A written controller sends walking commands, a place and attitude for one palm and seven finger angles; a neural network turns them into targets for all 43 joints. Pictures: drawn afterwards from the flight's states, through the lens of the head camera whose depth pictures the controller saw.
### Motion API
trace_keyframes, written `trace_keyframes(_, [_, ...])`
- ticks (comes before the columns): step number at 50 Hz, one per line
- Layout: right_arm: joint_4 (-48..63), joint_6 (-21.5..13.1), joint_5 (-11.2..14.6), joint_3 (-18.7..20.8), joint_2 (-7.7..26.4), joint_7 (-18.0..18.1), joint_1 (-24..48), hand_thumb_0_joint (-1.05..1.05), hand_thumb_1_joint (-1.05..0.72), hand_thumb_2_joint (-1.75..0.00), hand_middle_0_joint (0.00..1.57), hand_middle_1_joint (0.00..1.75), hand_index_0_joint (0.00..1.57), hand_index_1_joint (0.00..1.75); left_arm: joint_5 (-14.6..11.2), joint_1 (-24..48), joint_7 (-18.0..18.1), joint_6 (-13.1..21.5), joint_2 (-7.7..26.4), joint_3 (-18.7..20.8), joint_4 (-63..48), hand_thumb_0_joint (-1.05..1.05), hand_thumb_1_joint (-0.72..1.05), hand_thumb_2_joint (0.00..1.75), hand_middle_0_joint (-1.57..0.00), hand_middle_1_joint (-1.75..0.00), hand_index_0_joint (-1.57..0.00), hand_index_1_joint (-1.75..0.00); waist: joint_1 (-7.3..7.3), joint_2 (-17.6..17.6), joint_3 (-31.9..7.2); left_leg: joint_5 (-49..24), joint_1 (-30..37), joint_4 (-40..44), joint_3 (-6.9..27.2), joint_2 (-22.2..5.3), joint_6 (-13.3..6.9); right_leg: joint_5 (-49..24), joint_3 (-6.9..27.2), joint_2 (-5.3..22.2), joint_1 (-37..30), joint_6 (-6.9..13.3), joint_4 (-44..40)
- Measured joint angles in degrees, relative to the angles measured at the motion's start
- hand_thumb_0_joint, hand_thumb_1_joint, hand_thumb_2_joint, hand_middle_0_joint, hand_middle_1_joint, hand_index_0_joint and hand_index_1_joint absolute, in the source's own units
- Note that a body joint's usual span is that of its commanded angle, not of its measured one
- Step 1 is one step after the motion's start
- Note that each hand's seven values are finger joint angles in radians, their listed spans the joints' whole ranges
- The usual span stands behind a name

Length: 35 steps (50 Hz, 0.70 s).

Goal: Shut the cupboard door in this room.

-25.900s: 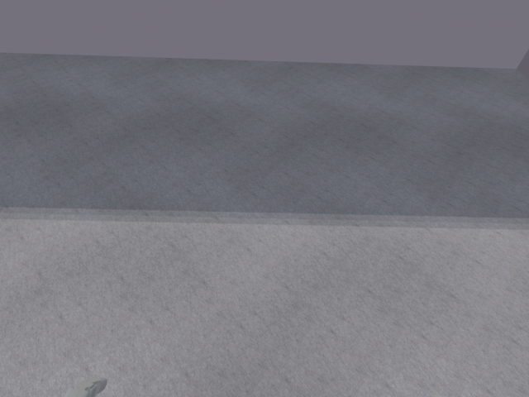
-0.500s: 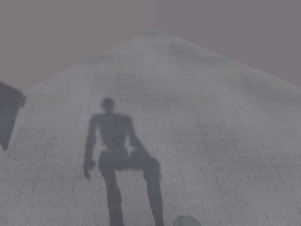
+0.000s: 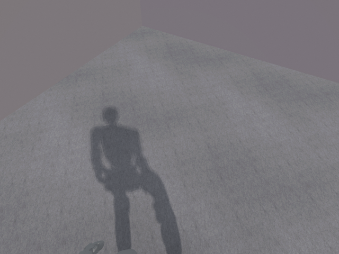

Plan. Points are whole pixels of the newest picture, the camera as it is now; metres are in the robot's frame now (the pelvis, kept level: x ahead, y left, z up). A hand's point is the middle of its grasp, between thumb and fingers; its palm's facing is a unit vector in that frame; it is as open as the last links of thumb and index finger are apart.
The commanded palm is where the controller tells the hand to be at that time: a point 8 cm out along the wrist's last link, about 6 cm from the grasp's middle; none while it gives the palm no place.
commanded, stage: walk around to get in front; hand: left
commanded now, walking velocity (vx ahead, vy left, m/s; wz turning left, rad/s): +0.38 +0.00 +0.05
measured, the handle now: out of the picture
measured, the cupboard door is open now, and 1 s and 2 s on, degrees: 84 84 84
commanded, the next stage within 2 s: walk to a spot facing it in 1.54 s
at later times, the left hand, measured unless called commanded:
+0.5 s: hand (83, 253) +0.16 +0.24 -0.18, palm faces +0.06 -0.99 -0.12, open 7.4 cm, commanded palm none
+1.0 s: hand (130, 136) +0.54 +0.16 -0.16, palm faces -0.08 -0.98 -0.19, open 7.4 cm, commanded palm none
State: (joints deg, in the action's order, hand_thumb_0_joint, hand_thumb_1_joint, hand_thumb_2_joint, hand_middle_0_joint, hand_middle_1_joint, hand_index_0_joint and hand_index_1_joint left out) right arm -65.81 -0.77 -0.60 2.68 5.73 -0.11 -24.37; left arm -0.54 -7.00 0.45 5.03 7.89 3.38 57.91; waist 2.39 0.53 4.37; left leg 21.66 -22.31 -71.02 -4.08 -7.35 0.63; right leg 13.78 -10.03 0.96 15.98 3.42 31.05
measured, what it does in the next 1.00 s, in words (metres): walks ahead: left foot, then right foot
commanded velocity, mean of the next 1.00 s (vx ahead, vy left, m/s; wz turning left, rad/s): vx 0.38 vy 0.00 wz -0.05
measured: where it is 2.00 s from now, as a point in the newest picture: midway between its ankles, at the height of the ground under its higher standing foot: (167, 164)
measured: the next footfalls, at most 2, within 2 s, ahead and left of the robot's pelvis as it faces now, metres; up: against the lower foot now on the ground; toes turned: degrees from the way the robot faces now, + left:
left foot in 0.34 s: +0.27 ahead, +0.17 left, +0.00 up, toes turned +12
right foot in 0.90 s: +0.51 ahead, -0.10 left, +0.00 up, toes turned -13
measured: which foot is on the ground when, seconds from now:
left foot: up 0.00-0.32, down 0.34-0.90, up 0.92-1.00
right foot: down 0.00-0.36, up 0.38-0.88, down 0.90-1.00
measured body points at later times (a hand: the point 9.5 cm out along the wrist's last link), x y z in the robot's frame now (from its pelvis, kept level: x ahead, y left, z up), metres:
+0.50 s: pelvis +0.20 +0.07 +0.01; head +0.23 +0.10 +0.45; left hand +0.15 +0.29 -0.16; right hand +0.28 -0.16 -0.13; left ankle +0.23 +0.16 -0.73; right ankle +0.13 -0.07 -0.63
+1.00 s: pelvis +0.41 +0.00 -0.01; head +0.44 -0.02 +0.44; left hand +0.54 +0.21 -0.14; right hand +0.31 -0.19 -0.17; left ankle +0.29 +0.14 -0.64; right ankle +0.47 -0.09 -0.73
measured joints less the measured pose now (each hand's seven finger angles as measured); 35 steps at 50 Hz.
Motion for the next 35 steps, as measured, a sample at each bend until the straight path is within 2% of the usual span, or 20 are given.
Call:
trace_keyframes(3, [2.9,0.2,-0.6,0.9,1.9,0.0,4.6,0.01,-0.91,-0.90,0.20,0.30,0.20,0.30,1.0,-2.2,0.6,0.0,1.7,0.2,0.9,-0.06,0.96,0.90,-0.20,-0.30,-0.20,-0.30,-0.84,1.0,-1.6,-4.2,-6.6,3.2,0.3,-1.2,0.6,-0.2,-0.3,-0.6,-3.9,0.0,-4.1])
trace_keyframes(7, [6.3,0.3,-1.0,1.8,4.2,-0.3,10.1,0.01,-0.93,-0.90,0.20,0.30,0.20,0.30,1.7,-6.3,0.4,-0.6,2.7,-0.3,3.4,-0.04,0.95,0.90,-0.20,-0.30,-0.20,-0.30,-1.13,1.8,-3.4,-8.8,-10.3,12.2,-0.1,-2.3,1.6,0.5,-0.4,-1.2,-8.0,-0.6,-7.8])
trace_keyframes(11, [8.3,-0.1,-0.9,1.8,5.6,-1.3,13.7,0.01,-0.93,-0.90,0.20,0.30,0.20,0.30,1.8,-9.7,0.0,-0.8,2.8,-0.8,5.3,-0.02,0.93,0.90,-0.20,-0.30,-0.19,-0.30,-2.30,1.2,-3.7,-11.7,-9.2,23.5,-0.8,-2.4,1.9,2.1,-0.8,-1.3,-11.7,-1.7,-9.9])
trace_keyframes(17, [9.6,-1.0,-1.0,0.9,5.9,-2.0,16.9,0.01,-0.92,-0.90,0.20,0.30,0.20,0.30,2.0,-13.9,-0.4,-1.3,2.3,-1.3,7.2,-0.01,0.92,0.90,-0.20,-0.30,-0.19,-0.30,-5.02,-0.9,-2.2,-10.3,-2.2,36.2,-2.8,-0.1,0.4,8.0,-1.4,0.2,-15.3,-4.8,-7.5])
trace_keyframes(18, [9.7,-1.6,-1.2,0.9,5.6,-1.9,17.4,0.01,-0.92,-0.90,0.20,0.30,0.20,0.30,1.9,-14.4,-0.5,-1.6,2.3,-1.3,7.7,0.00,0.91,0.90,-0.20,-0.30,-0.19,-0.30,-5.04,-1.9,-1.5,-11.6,-1.2,36.7,-3.6,0.9,-1.0,10.1,-0.9,1.6,-14.4,-5.0,-3.8])
trace_keyframes(19, [9.9,-2.4,-1.5,0.7,5.3,-1.8,17.8,0.01,-0.92,-0.90,0.20,0.30,0.20,0.30,1.6,-14.5,-0.7,-2.1,2.2,-1.3,8.1,0.00,0.91,0.90,-0.20,-0.30,-0.19,-0.30,-5.10,-2.6,-0.8,-10.5,-1.0,35.1,-4.4,1.5,-2.1,11.6,0.3,2.7,-11.9,-4.4,3.3])
trace_keyframes(20, [10.1,-2.9,-1.5,0.4,5.1,-1.6,17.9,0.00,-0.92,-0.90,0.20,0.30,0.20,0.30,1.5,-14.4,-0.8,-2.6,2.0,-1.4,8.4,0.00,0.91,0.90,-0.20,-0.30,-0.19,-0.30,-5.12,-2.7,-0.2,-8.8,-0.5,34.0,-5.0,1.6,-2.9,13.2,2.3,2.8,-8.5,-3.8,12.0])
trace_keyframes(22, [10.1,-3.4,-1.3,0.1,4.4,-1.0,17.0,0.00,-0.92,-0.90,0.20,0.30,0.20,0.30,1.5,-13.7,-1.1,-3.5,1.7,-1.5,8.7,0.00,0.91,0.90,-0.20,-0.30,-0.19,-0.30,-4.67,-2.3,0.3,-6.7,1.9,34.7,-5.9,1.8,-3.6,13.0,5.0,2.4,-1.6,-3.0,27.1])
trace_keyframes(24, [9.2,-3.5,-1.1,-0.1,3.5,-0.4,15.2,0.00,-0.92,-0.90,0.20,0.30,0.20,0.30,1.7,-12.4,-1.5,-3.8,1.8,-1.2,8.5,0.00,0.91,0.90,-0.20,-0.30,-0.19,-0.30,-4.00,-1.9,0.3,-6.9,5.2,38.1,-6.6,2.4,-3.4,9.2,5.9,3.1,4.2,-2.9,34.8])
trace_keyframes(26, [8.2,-3.8,-0.6,0.8,3.1,0.7,13.0,-0.01,-0.94,-0.90,0.21,0.30,0.20,0.30,2.0,-10.8,-1.5,-4.0,2.1,-0.8,7.5,0.01,0.91,0.90,-0.20,-0.30,-0.19,-0.30,-3.44,-1.8,0.0,-7.4,8.5,41.9,-7.3,3.3,-3.5,5.6,6.7,4.0,9.0,-3.3,37.1])
trace_keyframes(30, [5.2,-3.6,-0.6,0.7,3.4,0.8,8.0,-0.01,-0.96,-0.90,0.21,0.30,0.20,0.30,2.3,-7.6,-1.4,-4.6,2.9,0.0,4.8,0.00,0.91,0.90,-0.20,-0.30,-0.19,-0.30,-2.91,-2.1,-1.2,-7.7,13.9,47.9,-8.5,4.6,-3.4,-0.6,7.7,5.6,16.1,-4.5,36.6])
trace_keyframes(35, [2.0,-3.1,-0.5,0.3,2.2,0.7,2.2,0.00,-0.94,-0.90,0.20,0.30,0.20,0.30,2.2,-3.6,-1.6,-5.4,3.4,0.4,2.2,0.00,0.91,0.90,-0.19,-0.30,-0.19,-0.30,-1.91,-2.2,-2.1,-6.3,19.4,52.1,-9.6,5.4,-2.3,-5.5,7.2,6.8,19.6,-5.6,29.9])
